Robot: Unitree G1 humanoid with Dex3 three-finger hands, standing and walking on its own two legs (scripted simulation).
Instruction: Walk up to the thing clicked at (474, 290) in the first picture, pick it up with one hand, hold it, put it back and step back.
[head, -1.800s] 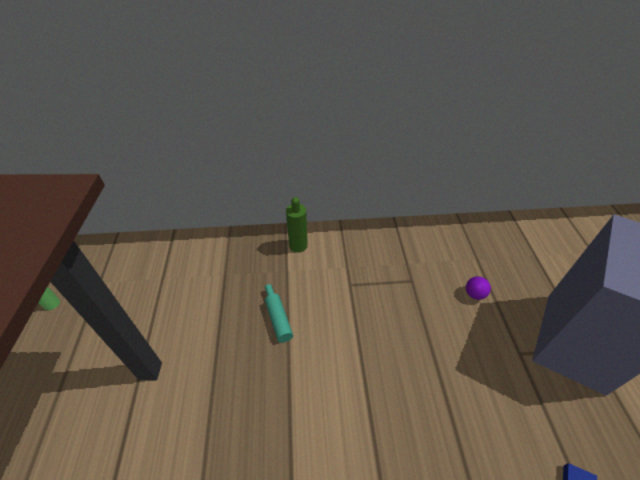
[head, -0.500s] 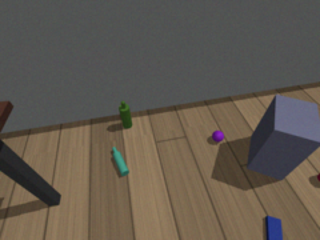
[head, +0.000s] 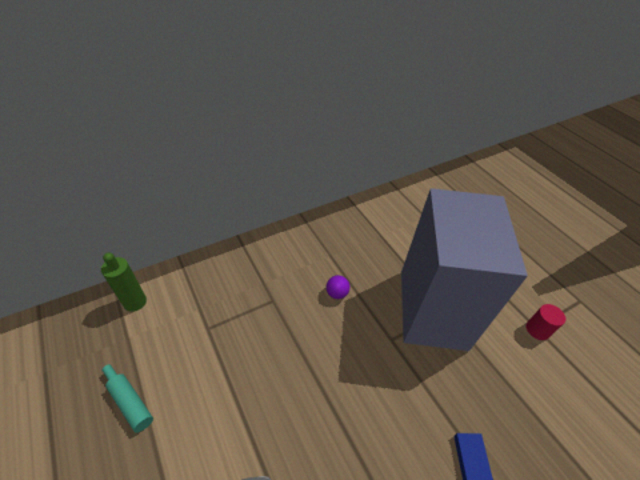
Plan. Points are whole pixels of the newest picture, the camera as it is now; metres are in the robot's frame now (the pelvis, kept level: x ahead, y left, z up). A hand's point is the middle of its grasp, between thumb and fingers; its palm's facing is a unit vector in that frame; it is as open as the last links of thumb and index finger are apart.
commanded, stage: walk up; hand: left
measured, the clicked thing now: (338, 287) +0.88 -0.04 -0.71
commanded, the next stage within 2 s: none
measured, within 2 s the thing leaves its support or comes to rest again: neither
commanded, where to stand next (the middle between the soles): +0.44 -0.14 m, yaw -20 degrees
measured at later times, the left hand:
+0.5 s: hand (253, 318) +0.39 +0.14 -0.11, palm faces -0.28 -0.88 -0.38, open 7.4 cm
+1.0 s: hand (264, 294) +0.46 +0.14 -0.14, palm faces -0.34 -0.87 -0.34, open 7.4 cm
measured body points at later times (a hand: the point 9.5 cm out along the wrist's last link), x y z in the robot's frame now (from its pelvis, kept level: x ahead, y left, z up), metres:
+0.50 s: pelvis +0.19 -0.08 +0.00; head +0.22 -0.11 +0.45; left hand +0.40 +0.19 -0.08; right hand +0.13 -0.40 -0.13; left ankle +0.09 +0.09 -0.67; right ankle +0.24 -0.19 -0.72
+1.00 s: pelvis +0.34 -0.10 +0.01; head +0.37 -0.09 +0.46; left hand +0.48 +0.18 -0.12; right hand +0.34 -0.43 -0.08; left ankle +0.43 -0.01 -0.72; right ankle +0.28 -0.20 -0.66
